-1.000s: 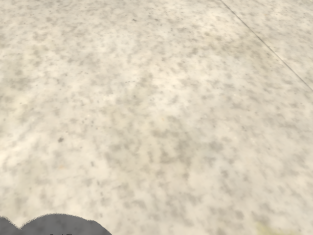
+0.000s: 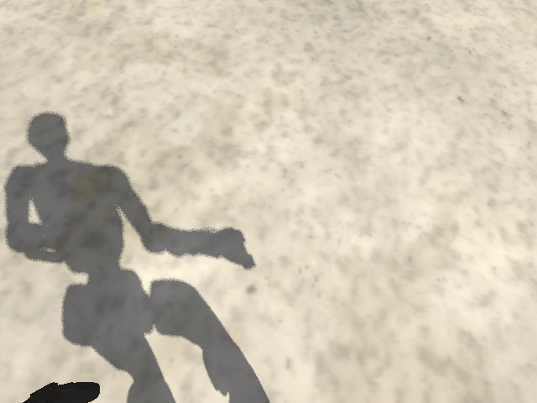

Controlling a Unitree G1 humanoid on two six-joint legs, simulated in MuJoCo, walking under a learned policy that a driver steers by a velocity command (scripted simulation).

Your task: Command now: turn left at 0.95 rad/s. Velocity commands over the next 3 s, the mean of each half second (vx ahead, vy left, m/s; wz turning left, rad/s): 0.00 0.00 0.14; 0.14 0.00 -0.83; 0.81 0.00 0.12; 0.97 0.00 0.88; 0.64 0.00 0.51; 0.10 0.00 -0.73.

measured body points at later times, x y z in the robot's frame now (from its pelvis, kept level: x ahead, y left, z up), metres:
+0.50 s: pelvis +0.02 -0.02 +0.00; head +0.06 -0.02 +0.44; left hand +0.13 +0.27 -0.11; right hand +0.20 -0.28 -0.09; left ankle -0.01 +0.10 -0.74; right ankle +0.08 -0.14 -0.74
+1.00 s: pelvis +0.05 -0.10 -0.02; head +0.08 -0.13 +0.43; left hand +0.32 +0.10 -0.09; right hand +0.05 -0.42 -0.13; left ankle +0.02 +0.09 -0.67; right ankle +0.00 -0.16 -0.74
